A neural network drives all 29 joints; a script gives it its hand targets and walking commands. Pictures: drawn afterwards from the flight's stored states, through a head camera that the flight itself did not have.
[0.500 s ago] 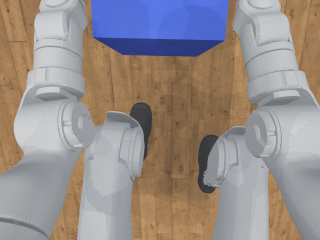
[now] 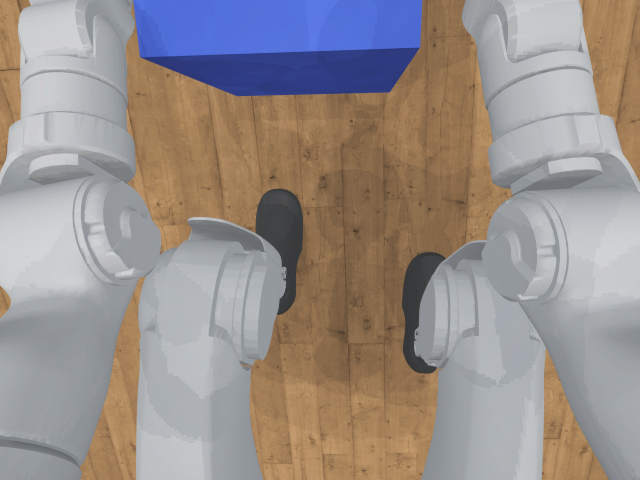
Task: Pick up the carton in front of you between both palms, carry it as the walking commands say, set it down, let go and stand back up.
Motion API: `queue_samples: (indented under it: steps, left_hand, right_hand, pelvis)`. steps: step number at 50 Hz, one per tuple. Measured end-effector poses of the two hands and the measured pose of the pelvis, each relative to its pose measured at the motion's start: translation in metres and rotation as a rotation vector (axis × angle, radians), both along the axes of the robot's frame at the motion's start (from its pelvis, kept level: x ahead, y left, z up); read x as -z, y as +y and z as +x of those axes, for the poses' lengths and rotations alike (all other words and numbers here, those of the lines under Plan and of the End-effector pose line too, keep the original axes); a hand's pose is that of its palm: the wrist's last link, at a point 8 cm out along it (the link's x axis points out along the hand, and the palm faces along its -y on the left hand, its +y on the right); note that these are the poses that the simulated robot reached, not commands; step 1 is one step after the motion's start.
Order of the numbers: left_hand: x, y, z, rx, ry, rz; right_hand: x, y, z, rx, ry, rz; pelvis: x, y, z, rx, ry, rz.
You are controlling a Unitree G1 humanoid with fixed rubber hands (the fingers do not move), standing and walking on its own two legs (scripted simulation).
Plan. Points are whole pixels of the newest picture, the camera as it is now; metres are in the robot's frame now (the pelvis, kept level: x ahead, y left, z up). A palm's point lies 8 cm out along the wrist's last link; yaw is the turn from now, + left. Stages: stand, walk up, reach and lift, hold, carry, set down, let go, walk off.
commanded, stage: set down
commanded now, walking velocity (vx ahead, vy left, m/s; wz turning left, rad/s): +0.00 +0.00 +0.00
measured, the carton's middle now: out of the picture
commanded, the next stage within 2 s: let go in 1.60 s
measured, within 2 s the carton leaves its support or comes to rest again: rests again in 0.34 s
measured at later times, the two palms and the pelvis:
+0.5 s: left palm out of the picture +0.50 +0.29 -0.19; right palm out of the picture +0.58 -0.08 -0.19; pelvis +0.00 +0.00 +0.00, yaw +0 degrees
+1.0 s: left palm out of the picture +0.52 +0.30 -0.03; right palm out of the picture +0.60 -0.07 -0.03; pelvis +0.00 +0.00 +0.08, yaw +1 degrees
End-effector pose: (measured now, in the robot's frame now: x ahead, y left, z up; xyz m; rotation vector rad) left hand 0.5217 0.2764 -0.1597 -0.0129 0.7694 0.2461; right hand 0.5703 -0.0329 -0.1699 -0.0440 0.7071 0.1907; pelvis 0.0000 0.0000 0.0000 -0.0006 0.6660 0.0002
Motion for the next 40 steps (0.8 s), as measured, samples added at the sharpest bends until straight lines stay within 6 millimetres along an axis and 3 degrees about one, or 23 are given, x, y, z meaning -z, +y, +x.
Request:
queue_samples:
  steps: [16,21,24,28,32,40]
  left_hand:
    - [0.008,0.001,-0.004,-0.022,-0.016,-0.010]
    - [0.029,0.009,-0.019,-0.091,0.030,0.025]
    - [0.032,0.016,-0.019,-0.118,0.016,0.044]
    - [0.027,0.017,-0.012,-0.124,-0.023,0.040]
    - [0.011,0.014,-0.006,-0.123,-0.069,0.029]
    - [-0.056,0.024,-0.005,-0.133,-0.132,0.033]
  right_hand:
    - [0.009,-0.003,0.001,-0.049,-0.021,-0.039]
    - [0.027,-0.028,0.000,0.004,0.007,-0.104]
    - [0.027,-0.047,0.006,0.038,-0.005,-0.120]
    - [0.015,-0.058,0.015,0.051,-0.039,-0.122]
    - [-0.007,-0.053,0.021,0.045,-0.074,-0.116]
    - [-0.074,-0.030,0.028,0.047,-0.104,-0.124]
  pelvis:
    - [0.000,-0.004,0.000,-0.004,-0.049,0.007]
    - [-0.002,-0.002,0.000,-0.001,-0.055,0.008]
    - [0.000,0.000,0.000,0.003,-0.051,0.009]
    - [0.003,0.003,-0.001,0.003,-0.051,0.009]
    - [0.001,0.003,-0.003,-0.001,-0.049,0.006]
    - [-0.028,-0.001,-0.005,-0.026,-0.025,-0.010]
